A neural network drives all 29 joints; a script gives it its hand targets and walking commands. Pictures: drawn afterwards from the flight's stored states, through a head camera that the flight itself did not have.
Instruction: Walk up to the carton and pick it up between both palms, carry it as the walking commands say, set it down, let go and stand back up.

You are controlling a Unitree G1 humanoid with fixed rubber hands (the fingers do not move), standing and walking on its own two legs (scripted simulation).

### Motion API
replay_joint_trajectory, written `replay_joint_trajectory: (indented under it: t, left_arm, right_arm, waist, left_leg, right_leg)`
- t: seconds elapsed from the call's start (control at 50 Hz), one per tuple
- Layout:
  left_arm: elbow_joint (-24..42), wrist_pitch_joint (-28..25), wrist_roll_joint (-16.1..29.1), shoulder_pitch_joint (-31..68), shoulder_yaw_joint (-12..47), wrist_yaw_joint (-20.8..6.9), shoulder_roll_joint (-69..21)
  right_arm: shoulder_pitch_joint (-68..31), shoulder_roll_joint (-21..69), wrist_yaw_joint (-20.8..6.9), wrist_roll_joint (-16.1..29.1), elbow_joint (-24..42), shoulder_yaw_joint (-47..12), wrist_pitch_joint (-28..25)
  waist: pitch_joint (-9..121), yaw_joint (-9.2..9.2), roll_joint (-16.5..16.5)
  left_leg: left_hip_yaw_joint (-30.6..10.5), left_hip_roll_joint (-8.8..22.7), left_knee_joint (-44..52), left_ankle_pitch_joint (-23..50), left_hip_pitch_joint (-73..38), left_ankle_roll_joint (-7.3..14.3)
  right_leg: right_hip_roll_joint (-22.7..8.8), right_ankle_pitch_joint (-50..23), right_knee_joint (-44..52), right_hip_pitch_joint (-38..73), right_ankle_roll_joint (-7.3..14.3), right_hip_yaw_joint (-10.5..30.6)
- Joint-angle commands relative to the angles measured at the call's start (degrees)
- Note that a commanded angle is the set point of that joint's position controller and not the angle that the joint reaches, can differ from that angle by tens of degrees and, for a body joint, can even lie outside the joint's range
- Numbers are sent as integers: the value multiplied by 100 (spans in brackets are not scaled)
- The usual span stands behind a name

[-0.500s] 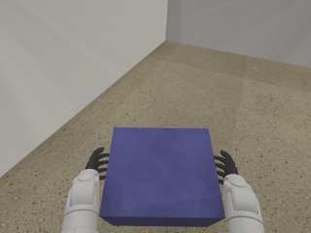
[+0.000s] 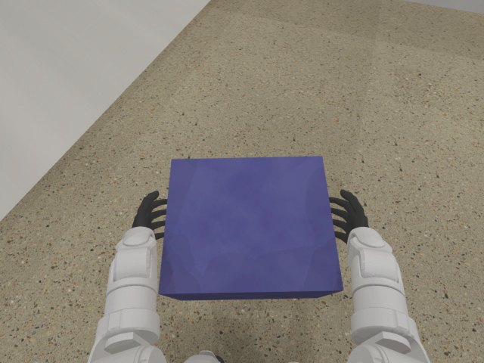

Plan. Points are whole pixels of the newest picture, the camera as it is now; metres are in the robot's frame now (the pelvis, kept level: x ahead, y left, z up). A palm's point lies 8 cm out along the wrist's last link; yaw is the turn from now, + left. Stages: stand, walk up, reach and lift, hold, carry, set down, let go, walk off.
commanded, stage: set down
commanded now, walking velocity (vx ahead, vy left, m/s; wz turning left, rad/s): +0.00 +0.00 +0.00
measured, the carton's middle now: (248, 232) +0.38 +0.03 -0.07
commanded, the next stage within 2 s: none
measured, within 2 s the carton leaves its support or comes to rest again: neither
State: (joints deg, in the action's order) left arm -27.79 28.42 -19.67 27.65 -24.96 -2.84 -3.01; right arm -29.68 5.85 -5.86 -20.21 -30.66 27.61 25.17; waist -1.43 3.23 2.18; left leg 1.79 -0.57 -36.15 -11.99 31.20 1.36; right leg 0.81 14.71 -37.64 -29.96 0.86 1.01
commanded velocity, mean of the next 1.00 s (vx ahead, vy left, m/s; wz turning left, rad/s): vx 0.00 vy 0.00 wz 0.00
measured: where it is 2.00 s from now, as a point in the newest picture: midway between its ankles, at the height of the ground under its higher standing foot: outside the picture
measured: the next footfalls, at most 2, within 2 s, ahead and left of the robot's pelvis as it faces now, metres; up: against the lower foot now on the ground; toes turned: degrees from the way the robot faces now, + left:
none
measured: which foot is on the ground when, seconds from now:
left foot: down 0.00-1.00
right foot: down 0.00-1.00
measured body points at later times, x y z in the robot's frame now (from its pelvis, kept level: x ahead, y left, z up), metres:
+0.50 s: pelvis +0.00 -0.01 -0.06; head +0.22 +0.01 +0.34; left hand +0.39 +0.21 -0.14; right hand +0.41 -0.16 -0.13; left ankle +0.06 +0.10 -0.72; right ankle +0.04 -0.12 -0.72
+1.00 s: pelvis -0.03 -0.02 -0.14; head +0.21 +0.00 +0.24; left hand +0.41 +0.22 -0.21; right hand +0.45 -0.15 -0.21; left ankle +0.06 +0.10 -0.72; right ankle +0.04 -0.12 -0.72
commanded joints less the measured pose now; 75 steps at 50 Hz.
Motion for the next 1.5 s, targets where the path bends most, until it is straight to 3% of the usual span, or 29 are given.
replay_joint_trajectory:
  t: [0.0,0.1,0.18,0.2,0.38,0.4,0.42,0.44,0.46,0.52,0.54,0.6,0.64,0.66,0.76,0.8,0.84,0.9,1.0,1.04,1.1,1.12,1.14,1.18,1.22,1.24,1.44,1.46,1.48]
  left_arm:
    - [40,-391,1298,3229,2732,-1566,-4961]
    - [-214,-577,1225,3503,2594,-1591,-4661]
    - [-15,-697,1461,3836,2870,-1617,-4940]
    - [125,-737,1474,3881,2951,-1643,-4947]
    - [543,-744,1653,3841,3265,-1912,-4726]
    - [551,-737,1829,3752,3473,-1892,-4988]
    - [636,-770,1769,3716,3560,-1894,-4933]
    - [623,-770,1811,3905,3480,-1919,-4808]
    - [682,-784,1740,3686,3427,-1898,-4859]
    - [421,-718,1870,3518,3676,-1988,-5063]
    - [385,-747,1821,3921,3528,-1999,-4887]
    - [487,-827,2100,3830,3781,-1988,-5140]
    - [199,-771,1956,3875,3437,-1992,-4741]
    - [227,-772,1960,3980,3576,-2000,-4849]
    - [-157,-773,1848,4335,3048,-2036,-4382]
    - [-193,-720,1860,4651,3035,-2061,-4451]
    - [-277,-764,2001,4669,2930,-2070,-4449]
    - [-135,-711,2018,5224,2945,-2001,-4436]
    - [-17,-643,2072,5863,2865,-2072,-4081]
    - [-134,-614,2017,5771,2727,-1993,-3920]
    - [-143,-567,2121,6016,2798,-1957,-4194]
    - [-211,-605,2163,5975,2728,-1948,-4145]
    - [-92,-618,2248,6324,2906,-1928,-4174]
    - [-133,-576,2208,6406,2854,-1815,-4241]
    - [-150,-578,2289,6389,2870,-1792,-4285]
    - [-199,-526,2313,6490,2829,-1768,-4067]
    - [-230,-505,2475,7346,2884,-1430,-4247]
    - [9,-542,2519,7699,2921,-1397,-4054]
    - [-406,-538,2379,7394,2719,-1367,-4120]
  right_arm:
    - [-3182,4455,-1567,1000,-134,-2977,-238]
    - [-3745,4628,-1549,1146,-208,-2965,-376]
    - [-3812,4359,-1630,1190,-127,-2945,-544]
    - [-3606,4336,-1660,1137,-7,-3040,-566]
    - [-3593,4522,-1667,1470,547,-3726,-557]
    - [-3572,4601,-1644,1558,723,-3926,-573]
    - [-3606,4655,-1676,1693,800,-4220,-617]
    - [-3673,4554,-1701,1614,784,-4112,-603]
    - [-3619,4855,-1686,1688,568,-4217,-541]
    - [-3734,4683,-1676,1731,871,-4411,-576]
    - [-3569,4838,-1642,1734,483,-4194,-605]
    - [-3735,4683,-1493,1823,610,-4499,-610]
    - [-3894,4820,-1396,1774,378,-4269,-599]
    - [-4174,4680,-1395,1877,576,-4293,-689]
    - [-4385,4774,-1321,1795,-39,-3972,-526]
    - [-4487,4492,-1280,1777,-93,-3785,-554]
    - [-4924,4429,-1193,1760,96,-3836,-591]
    - [-5398,4527,-1216,1958,-137,-3850,-521]
    - [-5302,4476,-1187,1798,-401,-3567,-370]
    - [-5659,4471,-1229,1884,-386,-3582,-372]
    - [-5943,4356,-1226,1962,-302,-3565,-382]
    - [-6224,4247,-1240,2047,-145,-3691,-409]
    - [-6104,4460,-1206,2011,-352,-3655,-374]
    - [-6591,4171,-1221,2077,4,-3639,-445]
    - [-6707,4096,-1171,2142,87,-3794,-389]
    - [-6375,4273,-1119,2058,-215,-3686,-348]
    - [-7551,3729,-1306,2076,-448,-3241,-393]
    - [-7134,3824,-1275,2088,-646,-3246,-338]
    - [-7436,3844,-1277,2074,-826,-3174,-362]
  waist:
    - [2985,-39,-276]
    - [3465,79,4]
    - [4038,46,-404]
    - [4291,-210,-402]
    - [5873,235,-286]
    - [6142,-86,-75]
    - [6166,443,-440]
    - [6304,121,-240]
    - [6530,469,-12]
    - [6741,169,-31]
    - [6746,384,-230]
    - [7340,260,-64]
    - [7090,197,260]
    - [7122,329,-300]
    - [6607,528,223]
    - [6649,340,-155]
    - [6931,281,211]
    - [7087,525,55]
    - [7003,189,147]
    - [7017,477,-16]
    - [7436,267,182]
    - [7382,553,51]
    - [7505,322,120]
    - [8003,444,-290]
    - [8526,527,-118]
    - [8185,217,320]
    - [7942,348,-297]
    - [8111,66,-188]
    - [7797,432,-166]
  left_leg:
    - [-501,-284,454,373,-1440,-139]
    - [-496,-343,42,496,-777,-39]
    - [-559,-324,-171,1009,-898,-159]
    - [-447,-374,-277,1353,-851,-187]
    - [-284,-478,-1041,1779,335,-181]
    - [-331,-410,-1272,2063,-12,-186]
    - [-189,-521,-1292,2266,130,-218]
    - [-215,-485,-1459,2376,366,-263]
    - [-246,-451,-1525,2360,477,-220]
    - [-193,-442,-1721,2538,391,-227]
    - [-162,-440,-1953,2536,1044,-286]
    - [-134,-466,-2052,2568,1295,-325]
    - [-93,-415,-2240,2188,1766,-253]
    - [-57,-462,-2338,2276,1784,-267]
    - [85,-494,-2561,1171,3051,-168]
    - [95,-464,-2655,1228,2962,-204]
    - [127,-511,-2792,1048,3393,-180]
    - [151,-540,-2891,693,3042,-116]
    - [206,-505,-3339,513,3842,-138]
    - [250,-526,-3384,275,3652,-70]
    - [241,-564,-3582,423,3594,-143]
    - [303,-611,-3703,459,3874,-114]
    - [290,-584,-3801,476,3770,-125]
    - [328,-561,-3975,509,3527,-201]
    - [351,-591,-4095,643,3716,-182]
    - [245,-544,-4169,474,3743,-174]
    - [77,-558,-4525,-149,3299,-214]
    - [238,-525,-4663,-50,3520,-204]
    - [196,-568,-4627,-57,3761,-154]
  right_leg:
    - [402,-98,522,24,298,280]
    - [399,-169,186,-207,250,311]
    - [466,-365,-156,-925,284,209]
    - [529,-689,-208,-1107,237,160]
    - [546,-1579,-1044,-1065,130,172]
    - [630,-1687,-1119,-1313,133,129]
    - [625,-1752,-1184,-1542,111,98]
    - [645,-1998,-1202,-1553,131,161]
    - [617,-2051,-1346,-1474,124,153]
    - [729,-2018,-1564,-2030,34,-11]
    - [640,-2309,-1687,-1946,120,129]
    - [621,-2472,-1849,-1826,12,74]
    - [611,-2221,-1975,-2086,-5,97]
    - [643,-2116,-2115,-2273,20,123]
    - [547,-1257,-2223,-2377,-23,177]
    - [569,-1209,-2356,-2830,15,167]
    - [593,-1264,-2515,-2459,-38,140]
    - [672,-479,-2748,-3102,-53,-15]
    - [667,-545,-2928,-3145,-5,97]
    - [674,-229,-3155,-3525,-88,-16]
    - [767,-267,-3331,-3603,-45,-170]
    - [726,-160,-3389,-3655,-46,-91]
    - [748,-221,-3448,-3804,-27,-164]
    - [779,-169,-3729,-4167,4,-192]
    - [730,-350,-3898,-3920,-33,-218]
    - [783,-200,-3911,-4016,-43,-338]
    - [736,659,-4531,-5953,55,-499]
    - [724,527,-4465,-5513,102,-435]
    - [708,588,-4566,-5683,66,-377]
